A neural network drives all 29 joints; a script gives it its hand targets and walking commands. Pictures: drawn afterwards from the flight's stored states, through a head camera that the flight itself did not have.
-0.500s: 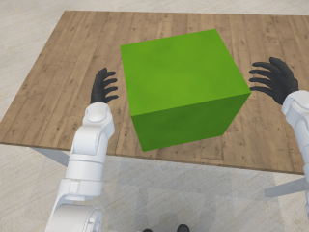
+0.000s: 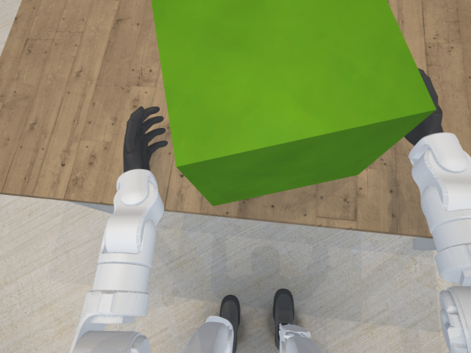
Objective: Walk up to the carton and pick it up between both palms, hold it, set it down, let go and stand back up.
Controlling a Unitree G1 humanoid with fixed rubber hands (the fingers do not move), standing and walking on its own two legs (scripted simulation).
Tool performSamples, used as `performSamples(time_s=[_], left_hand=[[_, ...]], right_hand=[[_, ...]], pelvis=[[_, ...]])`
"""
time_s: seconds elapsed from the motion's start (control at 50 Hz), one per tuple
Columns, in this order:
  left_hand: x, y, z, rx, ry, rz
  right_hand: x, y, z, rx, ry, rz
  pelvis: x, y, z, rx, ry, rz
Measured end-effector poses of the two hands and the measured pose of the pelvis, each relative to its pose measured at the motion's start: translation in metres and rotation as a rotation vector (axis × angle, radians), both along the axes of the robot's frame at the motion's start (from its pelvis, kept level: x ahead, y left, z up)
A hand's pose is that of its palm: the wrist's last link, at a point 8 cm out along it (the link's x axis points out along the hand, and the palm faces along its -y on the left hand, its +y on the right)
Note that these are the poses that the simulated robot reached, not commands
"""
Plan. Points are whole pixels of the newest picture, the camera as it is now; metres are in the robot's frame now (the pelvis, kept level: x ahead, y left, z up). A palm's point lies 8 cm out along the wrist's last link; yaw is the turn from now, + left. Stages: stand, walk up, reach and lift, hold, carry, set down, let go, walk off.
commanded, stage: reach and lift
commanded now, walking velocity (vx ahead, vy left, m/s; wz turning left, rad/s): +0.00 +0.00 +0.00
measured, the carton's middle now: (273, 103) +0.48 +0.04 +0.03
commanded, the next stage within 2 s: none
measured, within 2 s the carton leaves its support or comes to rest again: neither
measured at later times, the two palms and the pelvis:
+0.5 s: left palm (147, 186) +0.35 +0.21 -0.01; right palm (411, 144) +0.46 -0.17 -0.01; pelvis -0.04 -0.02 -0.01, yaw +1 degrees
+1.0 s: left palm (165, 163) +0.38 +0.18 +0.01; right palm (410, 129) +0.47 -0.15 +0.01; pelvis +0.00 -0.02 +0.00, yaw +1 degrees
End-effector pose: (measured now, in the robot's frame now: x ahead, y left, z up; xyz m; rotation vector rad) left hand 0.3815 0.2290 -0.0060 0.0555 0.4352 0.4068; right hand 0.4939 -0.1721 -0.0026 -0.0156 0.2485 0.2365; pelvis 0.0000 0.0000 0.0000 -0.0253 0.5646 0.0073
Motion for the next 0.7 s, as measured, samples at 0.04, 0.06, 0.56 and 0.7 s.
performSamples(time_s=[0.04, 0.06, 0.56, 0.7], left_hand=[[-0.002, -0.006, -0.007, 0.004, 0.011, -0.011], [-0.002, -0.008, -0.008, 0.014, 0.000, -0.008], [-0.033, -0.020, -0.008, -0.025, -0.115, -0.010], [-0.021, -0.043, 0.010, -0.065, -0.162, -0.011]], right_hand=[[-0.003, -0.004, -0.012, 0.010, 0.001, -0.009], [-0.004, -0.007, -0.017, 0.011, 0.005, -0.013], [-0.033, 0.010, -0.006, 0.000, -0.022, 0.025], [-0.034, 0.025, -0.003, 0.032, 0.006, 0.032]], pelvis=[[-0.001, 0.000, -0.001, 0.000, 0.017, 0.000], [-0.002, -0.001, -0.002, 0.001, 0.026, 0.000], [-0.033, -0.019, -0.012, 0.026, 0.088, 0.000], [-0.025, -0.023, -0.010, 0.032, 0.072, 0.001]])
